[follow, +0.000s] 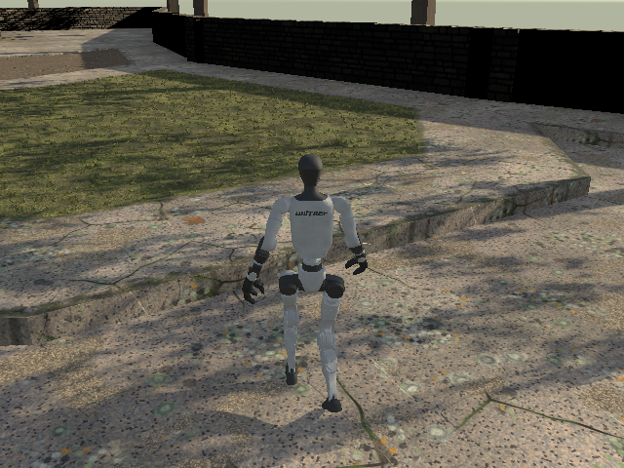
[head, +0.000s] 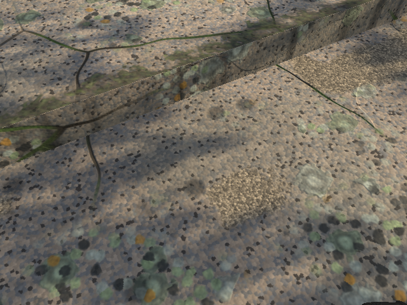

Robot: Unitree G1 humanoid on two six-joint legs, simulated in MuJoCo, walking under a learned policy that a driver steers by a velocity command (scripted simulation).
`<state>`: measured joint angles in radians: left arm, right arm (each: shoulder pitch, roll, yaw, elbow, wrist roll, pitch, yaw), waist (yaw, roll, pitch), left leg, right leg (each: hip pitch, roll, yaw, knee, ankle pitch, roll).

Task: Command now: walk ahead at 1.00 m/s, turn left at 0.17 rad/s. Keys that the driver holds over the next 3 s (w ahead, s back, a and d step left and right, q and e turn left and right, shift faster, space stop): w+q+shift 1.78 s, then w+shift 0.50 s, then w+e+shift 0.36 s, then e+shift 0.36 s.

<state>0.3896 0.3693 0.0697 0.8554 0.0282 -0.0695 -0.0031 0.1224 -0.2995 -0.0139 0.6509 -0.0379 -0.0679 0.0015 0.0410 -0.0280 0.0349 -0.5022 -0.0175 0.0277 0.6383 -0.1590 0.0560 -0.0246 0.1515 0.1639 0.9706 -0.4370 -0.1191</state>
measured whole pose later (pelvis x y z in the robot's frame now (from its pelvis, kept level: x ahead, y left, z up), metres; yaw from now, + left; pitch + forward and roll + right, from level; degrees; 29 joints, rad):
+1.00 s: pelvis +0.85 +0.29 +0.02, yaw +50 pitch +0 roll +1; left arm 0.12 0.23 -0.03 0.62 0.07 -0.07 0.00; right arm 0.39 -0.33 -0.05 0.81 -0.01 -0.03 0.01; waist -0.03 0.01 0.06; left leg -0.18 -0.23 -0.06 0.45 -0.25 0.19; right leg -0.63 -0.14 0.09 1.13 -0.36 0.07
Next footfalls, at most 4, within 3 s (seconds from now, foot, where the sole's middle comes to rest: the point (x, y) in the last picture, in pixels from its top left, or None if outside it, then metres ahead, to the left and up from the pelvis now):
0.36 right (234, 280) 0.55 -0.05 -0.75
0.80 left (134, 199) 0.85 0.31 -0.75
1.16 right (143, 138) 1.15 0.33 -0.75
1.46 left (17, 107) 1.11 0.78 -0.56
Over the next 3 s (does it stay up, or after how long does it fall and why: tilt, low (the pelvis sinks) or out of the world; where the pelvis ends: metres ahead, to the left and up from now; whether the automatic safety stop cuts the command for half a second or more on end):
stays up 1.09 1.99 0.21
